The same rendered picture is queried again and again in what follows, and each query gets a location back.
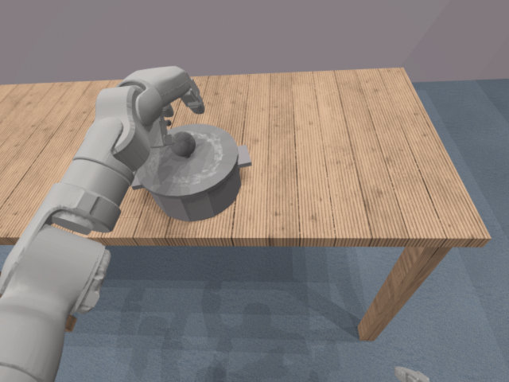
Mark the left robot hand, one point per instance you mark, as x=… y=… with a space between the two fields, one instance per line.
x=171 y=83

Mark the pot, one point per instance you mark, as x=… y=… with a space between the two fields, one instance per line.
x=205 y=205

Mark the left robot forearm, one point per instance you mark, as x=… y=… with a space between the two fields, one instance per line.
x=89 y=194

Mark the table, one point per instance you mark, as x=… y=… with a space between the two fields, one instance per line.
x=343 y=158

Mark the right robot hand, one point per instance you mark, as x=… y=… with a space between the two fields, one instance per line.
x=408 y=375

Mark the robot left upper arm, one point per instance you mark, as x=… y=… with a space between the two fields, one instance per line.
x=60 y=274

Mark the lid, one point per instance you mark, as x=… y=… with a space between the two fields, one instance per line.
x=215 y=157

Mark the knob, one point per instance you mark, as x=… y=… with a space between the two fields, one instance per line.
x=185 y=144

